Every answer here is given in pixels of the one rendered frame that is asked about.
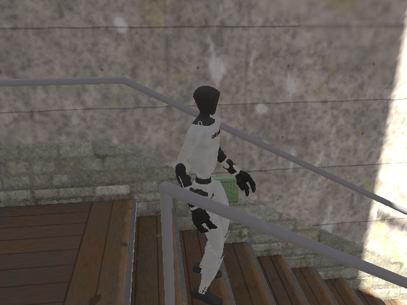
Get stairs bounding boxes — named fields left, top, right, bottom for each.
left=130, top=214, right=402, bottom=305

